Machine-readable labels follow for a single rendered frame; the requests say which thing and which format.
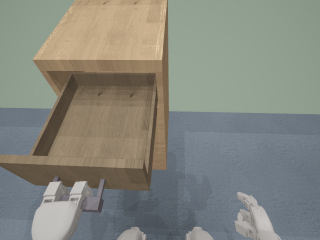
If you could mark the right robot thigh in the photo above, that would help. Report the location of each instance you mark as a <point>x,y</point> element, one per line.
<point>198,235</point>

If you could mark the drawer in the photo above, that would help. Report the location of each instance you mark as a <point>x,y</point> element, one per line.
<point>102,126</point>

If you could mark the right robot forearm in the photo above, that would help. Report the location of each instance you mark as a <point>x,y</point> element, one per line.
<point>267,235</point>

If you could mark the robot thigh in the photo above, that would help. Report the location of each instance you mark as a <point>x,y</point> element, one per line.
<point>132,234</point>
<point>198,235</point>

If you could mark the handle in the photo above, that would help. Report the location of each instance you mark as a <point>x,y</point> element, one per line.
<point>89,204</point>

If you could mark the left robot hand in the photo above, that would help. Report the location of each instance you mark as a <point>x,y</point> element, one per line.
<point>58,220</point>

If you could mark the cabinet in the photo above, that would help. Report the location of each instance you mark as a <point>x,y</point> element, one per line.
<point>113,36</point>

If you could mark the right robot hand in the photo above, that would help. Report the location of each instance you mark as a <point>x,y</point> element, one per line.
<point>250,223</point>

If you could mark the left robot thigh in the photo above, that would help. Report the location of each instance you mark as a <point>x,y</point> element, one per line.
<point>132,234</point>

